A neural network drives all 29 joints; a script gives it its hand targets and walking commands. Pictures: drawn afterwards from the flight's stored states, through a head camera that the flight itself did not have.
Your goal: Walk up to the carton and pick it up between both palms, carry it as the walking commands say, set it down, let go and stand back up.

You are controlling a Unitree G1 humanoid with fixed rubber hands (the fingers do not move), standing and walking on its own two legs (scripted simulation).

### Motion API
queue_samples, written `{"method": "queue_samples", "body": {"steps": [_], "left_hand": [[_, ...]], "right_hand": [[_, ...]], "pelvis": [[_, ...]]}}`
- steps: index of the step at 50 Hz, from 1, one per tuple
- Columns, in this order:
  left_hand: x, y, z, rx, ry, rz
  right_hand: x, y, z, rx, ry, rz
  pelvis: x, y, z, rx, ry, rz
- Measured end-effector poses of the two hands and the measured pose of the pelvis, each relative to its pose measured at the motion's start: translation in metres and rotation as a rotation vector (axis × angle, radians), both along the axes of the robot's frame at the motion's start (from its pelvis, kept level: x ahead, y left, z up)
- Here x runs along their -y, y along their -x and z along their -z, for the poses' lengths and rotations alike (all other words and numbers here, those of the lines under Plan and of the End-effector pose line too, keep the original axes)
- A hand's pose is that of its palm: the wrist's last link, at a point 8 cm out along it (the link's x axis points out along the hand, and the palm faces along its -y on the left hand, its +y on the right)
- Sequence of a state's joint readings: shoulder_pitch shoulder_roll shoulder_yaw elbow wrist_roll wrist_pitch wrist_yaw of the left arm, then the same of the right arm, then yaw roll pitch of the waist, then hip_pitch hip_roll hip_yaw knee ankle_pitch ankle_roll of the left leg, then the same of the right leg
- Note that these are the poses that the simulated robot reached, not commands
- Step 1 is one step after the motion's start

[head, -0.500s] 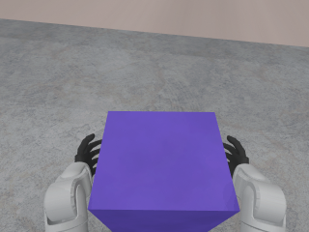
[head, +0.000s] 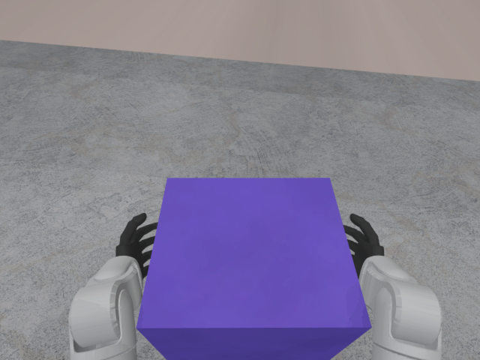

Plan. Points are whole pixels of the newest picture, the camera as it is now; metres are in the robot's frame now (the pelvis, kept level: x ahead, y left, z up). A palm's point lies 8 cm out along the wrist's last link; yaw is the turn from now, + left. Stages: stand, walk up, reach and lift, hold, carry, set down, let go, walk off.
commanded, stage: carry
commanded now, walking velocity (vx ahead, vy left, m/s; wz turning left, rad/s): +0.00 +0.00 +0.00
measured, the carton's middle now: (247, 280) +0.25 +0.01 +0.00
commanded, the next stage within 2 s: hold in 1.12 s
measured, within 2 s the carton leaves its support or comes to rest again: neither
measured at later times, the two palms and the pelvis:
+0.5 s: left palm (163, 272) +0.22 +0.13 +0.09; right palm (407, 277) +0.22 -0.22 +0.08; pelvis -0.02 -0.04 +0.00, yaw +0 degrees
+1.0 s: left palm (146, 272) +0.22 +0.15 +0.08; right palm (388, 276) +0.22 -0.19 +0.08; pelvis -0.02 -0.02 +0.00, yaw +1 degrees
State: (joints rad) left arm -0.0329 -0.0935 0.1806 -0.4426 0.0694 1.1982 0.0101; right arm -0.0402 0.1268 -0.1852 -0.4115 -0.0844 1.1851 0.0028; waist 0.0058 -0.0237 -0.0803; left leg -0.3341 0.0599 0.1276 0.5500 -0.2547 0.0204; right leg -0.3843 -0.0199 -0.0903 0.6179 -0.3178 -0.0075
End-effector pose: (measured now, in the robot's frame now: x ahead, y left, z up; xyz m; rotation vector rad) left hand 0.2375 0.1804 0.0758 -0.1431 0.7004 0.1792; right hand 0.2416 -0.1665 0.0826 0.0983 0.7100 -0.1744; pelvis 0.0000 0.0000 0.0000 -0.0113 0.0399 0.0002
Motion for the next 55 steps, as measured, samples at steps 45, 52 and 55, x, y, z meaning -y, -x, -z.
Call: {"method": "queue_samples", "body": {"steps": [45,52,55], "left_hand": [[0.028,0.015,-0.006,0.005,-0.019,0.001],[0.026,0.016,-0.006,0.006,-0.02,0.003],[0.026,0.016,-0.006,0.006,-0.022,0.003]], "right_hand": [[0.028,0.016,0.001,0.007,-0.004,-0.008],[0.026,0.017,0.002,0.008,-0.006,-0.006],[0.026,0.018,0.002,0.008,-0.007,-0.007]], "pelvis": [[0.023,0.022,-0.001,0.006,-0.019,-0.014],[0.021,0.022,-0.001,0.005,-0.019,-0.014],[0.021,0.023,-0.001,0.005,-0.019,-0.014]]}}
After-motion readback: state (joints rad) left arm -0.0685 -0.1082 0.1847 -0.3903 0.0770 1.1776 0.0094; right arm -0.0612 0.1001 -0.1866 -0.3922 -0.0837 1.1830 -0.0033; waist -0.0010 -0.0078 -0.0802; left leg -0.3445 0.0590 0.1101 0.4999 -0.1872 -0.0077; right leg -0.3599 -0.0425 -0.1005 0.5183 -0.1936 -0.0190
